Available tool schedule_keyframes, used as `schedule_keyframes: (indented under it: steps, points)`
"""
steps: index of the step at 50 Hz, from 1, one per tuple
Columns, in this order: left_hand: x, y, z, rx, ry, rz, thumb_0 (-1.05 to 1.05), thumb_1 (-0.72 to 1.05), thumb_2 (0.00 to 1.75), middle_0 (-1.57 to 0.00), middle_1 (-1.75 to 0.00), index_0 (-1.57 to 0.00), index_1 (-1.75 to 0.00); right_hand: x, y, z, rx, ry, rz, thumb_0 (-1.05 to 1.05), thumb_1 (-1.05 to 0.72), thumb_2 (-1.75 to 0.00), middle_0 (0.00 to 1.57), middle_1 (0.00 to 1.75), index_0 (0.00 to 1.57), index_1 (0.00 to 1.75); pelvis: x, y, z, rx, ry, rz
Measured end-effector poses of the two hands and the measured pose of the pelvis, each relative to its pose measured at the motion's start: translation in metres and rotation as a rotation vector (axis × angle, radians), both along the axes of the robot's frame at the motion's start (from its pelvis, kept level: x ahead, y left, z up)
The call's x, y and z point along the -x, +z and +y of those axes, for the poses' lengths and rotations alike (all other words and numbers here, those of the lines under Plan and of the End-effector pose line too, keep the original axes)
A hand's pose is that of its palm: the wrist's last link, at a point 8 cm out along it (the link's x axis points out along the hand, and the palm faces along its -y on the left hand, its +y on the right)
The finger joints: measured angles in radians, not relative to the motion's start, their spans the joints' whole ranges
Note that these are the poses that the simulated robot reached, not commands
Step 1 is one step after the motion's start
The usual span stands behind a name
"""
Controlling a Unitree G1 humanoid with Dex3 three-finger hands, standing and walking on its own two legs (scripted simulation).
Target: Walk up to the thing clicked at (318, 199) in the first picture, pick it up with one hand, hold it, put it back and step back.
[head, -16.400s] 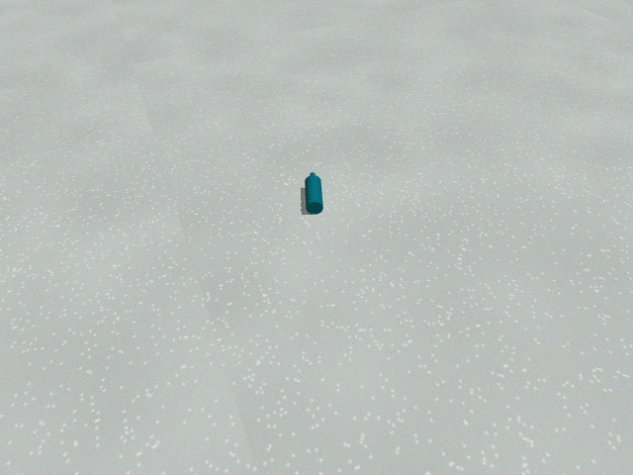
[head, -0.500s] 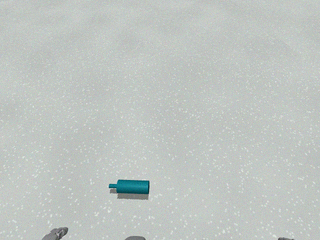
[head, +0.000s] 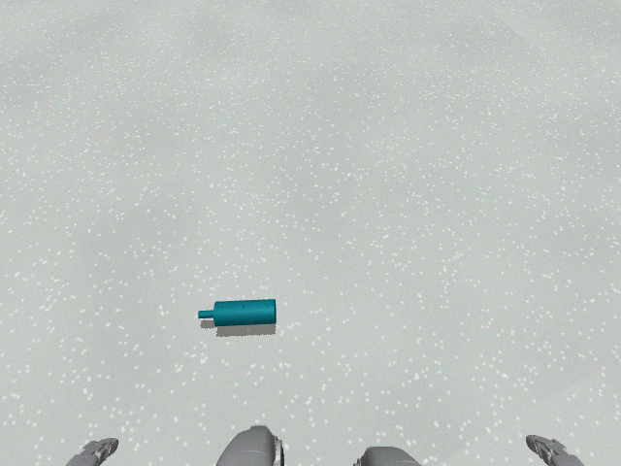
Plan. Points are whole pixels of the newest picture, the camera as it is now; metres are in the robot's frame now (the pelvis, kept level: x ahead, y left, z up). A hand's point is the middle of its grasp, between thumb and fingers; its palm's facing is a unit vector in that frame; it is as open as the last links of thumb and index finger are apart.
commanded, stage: walk up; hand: left
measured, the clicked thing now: (237, 313) +0.54 +0.26 -0.72
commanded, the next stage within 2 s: stand in 1.78 s
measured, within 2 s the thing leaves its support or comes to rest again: neither
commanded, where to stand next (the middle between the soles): +0.16 -0.02 m, yaw +3 degrees
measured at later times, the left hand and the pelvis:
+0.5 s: hand out of the picture -0.03 +0.25 -0.14, palm faces +0.05 -0.93 -0.37, open 7.4 cm; pelvis -0.13 -0.02 +0.01, yaw +2 degrees
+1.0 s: hand out of the picture -0.16 +0.23 -0.13, palm faces +0.07 -0.91 -0.40, open 7.4 cm; pelvis -0.21 -0.05 +0.01, yaw +3 degrees
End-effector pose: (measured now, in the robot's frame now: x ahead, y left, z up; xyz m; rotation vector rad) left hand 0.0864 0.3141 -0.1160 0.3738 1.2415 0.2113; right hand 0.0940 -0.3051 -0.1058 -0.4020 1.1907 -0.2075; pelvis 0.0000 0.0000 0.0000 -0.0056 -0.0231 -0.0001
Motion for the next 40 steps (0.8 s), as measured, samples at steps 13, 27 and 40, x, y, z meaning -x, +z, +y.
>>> schedule_keyframes:
  steps: [13, 27, 40]
  points:
    - [0.057, 0.031, -0.022, -0.031, 0.009, -0.108, 0.00, 0.90, 0.89, -0.21, -0.30, -0.21, -0.30, 0.037, 0.001, -0.018, -0.016, 0.038, -0.051, 0.01, -0.91, -0.90, 0.20, 0.30, 0.20, 0.30, 0.061, 0.008, -0.015, -0.032, 0.027, 0.007]
    - [0.141, 0.014, -0.023, 0.020, 0.046, -0.118, 0.00, 0.91, 0.89, -0.21, -0.30, -0.20, -0.30, 0.119, 0.024, -0.021, 0.022, 0.080, -0.084, 0.01, -0.90, -0.90, 0.21, 0.30, 0.21, 0.30, 0.144, 0.008, -0.027, 0.011, 0.029, -0.018]
    - [0.253, 0.023, -0.062, -0.019, 0.058, -0.030, 0.00, 0.90, 0.89, -0.21, -0.30, -0.20, -0.30, 0.203, -0.001, -0.070, -0.028, -0.004, -0.054, 0.01, -0.91, -0.90, 0.20, 0.30, 0.20, 0.30, 0.199, 0.004, -0.057, -0.007, 0.008, -0.037]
